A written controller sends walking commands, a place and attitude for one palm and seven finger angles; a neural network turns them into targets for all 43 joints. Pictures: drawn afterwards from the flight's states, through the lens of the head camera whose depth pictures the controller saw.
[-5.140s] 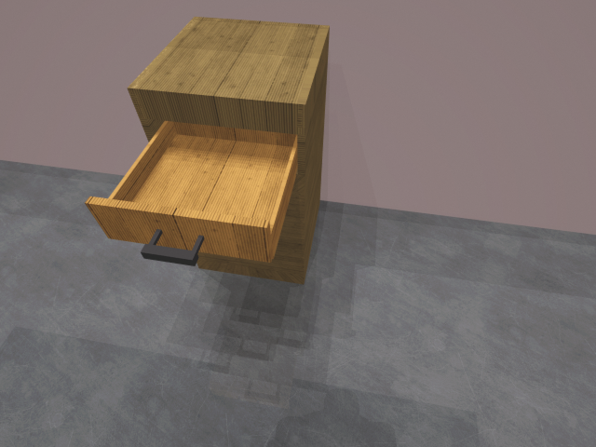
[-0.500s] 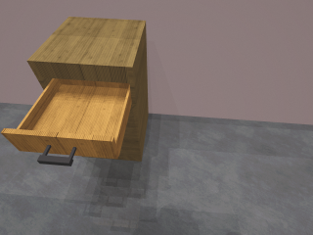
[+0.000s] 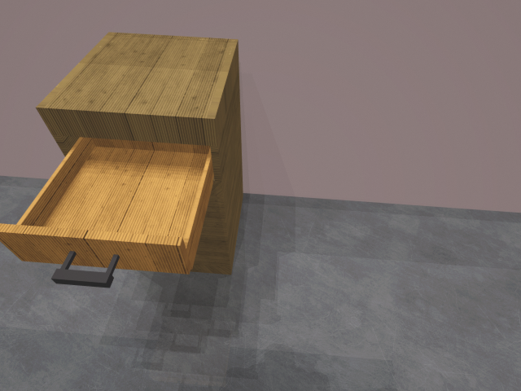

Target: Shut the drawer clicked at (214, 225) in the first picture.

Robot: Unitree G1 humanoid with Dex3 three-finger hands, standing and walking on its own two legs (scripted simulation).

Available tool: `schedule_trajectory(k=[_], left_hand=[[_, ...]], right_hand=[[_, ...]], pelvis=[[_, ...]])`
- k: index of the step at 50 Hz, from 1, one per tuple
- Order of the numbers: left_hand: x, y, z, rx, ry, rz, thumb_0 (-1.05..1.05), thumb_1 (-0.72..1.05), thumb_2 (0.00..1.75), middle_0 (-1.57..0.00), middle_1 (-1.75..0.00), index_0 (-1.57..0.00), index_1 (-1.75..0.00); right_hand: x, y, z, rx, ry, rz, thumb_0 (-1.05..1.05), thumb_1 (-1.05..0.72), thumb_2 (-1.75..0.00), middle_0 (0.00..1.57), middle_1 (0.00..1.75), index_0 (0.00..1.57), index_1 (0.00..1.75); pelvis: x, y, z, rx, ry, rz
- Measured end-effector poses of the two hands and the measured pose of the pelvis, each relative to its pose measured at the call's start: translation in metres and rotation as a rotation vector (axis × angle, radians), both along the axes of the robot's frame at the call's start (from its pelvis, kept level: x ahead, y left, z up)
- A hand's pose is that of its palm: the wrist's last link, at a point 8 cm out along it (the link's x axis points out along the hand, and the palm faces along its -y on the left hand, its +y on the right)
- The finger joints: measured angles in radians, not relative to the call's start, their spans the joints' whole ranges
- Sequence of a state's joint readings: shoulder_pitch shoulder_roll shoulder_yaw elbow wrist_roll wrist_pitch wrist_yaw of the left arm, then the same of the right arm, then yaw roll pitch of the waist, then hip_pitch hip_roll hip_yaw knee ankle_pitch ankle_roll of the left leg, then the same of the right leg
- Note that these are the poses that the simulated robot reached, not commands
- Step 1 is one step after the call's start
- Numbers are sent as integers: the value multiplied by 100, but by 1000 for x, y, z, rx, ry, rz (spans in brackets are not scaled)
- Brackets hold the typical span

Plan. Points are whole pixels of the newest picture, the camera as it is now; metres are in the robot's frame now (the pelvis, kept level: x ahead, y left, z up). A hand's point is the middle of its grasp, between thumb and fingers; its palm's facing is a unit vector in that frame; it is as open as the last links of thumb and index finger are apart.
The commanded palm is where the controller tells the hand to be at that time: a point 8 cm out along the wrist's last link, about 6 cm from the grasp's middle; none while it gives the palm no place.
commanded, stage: shuffle to correct the standing spot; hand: left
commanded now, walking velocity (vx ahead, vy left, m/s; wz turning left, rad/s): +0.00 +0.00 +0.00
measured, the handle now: (88, 268) +0.35 +0.38 -0.12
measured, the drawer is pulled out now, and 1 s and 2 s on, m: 0.30 0.30 0.30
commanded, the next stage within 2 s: come to a stop and stand still in 1.42 s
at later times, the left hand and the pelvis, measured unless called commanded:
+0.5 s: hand out of the picture +0.02 +0.22 -0.19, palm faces +0.06 -0.97 -0.23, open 7.4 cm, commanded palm none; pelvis +0.03 +0.03 -0.01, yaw +0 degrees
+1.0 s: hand out of the picture +0.07 +0.25 -0.16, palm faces +0.09 -0.96 -0.27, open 7.3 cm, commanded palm none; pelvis +0.04 +0.05 +0.00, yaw +2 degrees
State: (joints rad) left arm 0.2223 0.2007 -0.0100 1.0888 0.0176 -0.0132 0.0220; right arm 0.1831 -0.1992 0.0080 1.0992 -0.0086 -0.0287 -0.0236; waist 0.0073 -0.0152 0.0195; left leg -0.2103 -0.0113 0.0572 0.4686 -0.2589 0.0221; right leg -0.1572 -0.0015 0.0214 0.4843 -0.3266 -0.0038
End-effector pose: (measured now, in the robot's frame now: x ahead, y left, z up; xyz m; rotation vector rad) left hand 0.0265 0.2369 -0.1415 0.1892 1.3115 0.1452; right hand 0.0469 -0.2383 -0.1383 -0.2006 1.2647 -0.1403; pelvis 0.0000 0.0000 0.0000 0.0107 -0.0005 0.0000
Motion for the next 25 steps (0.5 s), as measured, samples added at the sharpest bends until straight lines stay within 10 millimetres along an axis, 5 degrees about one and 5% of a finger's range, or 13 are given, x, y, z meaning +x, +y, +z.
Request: schedule_trajectory(k=[15,25], left_hand=[[2,6,0,25,11,36,0,91,90,-20,-30,-20,-30],[-17,33,-12,11,120,88,0,91,90,-20,-30,-20,-30]], right_hand=[[3,-10,-5,-15,47,1,0,-91,-90,20,30,20,30],[12,21,-2,-33,47,3,0,-91,-90,20,30,20,29]], pelvis=[[14,-1,-4,-4,6,8],[27,29,-9,9,11,3]])
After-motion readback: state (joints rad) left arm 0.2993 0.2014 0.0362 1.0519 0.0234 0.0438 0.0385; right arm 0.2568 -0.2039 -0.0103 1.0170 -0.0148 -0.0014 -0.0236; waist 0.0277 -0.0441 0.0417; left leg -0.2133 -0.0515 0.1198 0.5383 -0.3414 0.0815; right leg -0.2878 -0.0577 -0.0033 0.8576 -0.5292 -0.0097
